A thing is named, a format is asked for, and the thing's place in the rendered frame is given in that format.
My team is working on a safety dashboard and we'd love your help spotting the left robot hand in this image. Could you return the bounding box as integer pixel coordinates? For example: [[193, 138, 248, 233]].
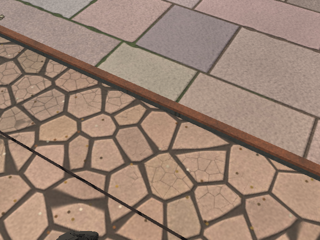
[[56, 230, 99, 240]]

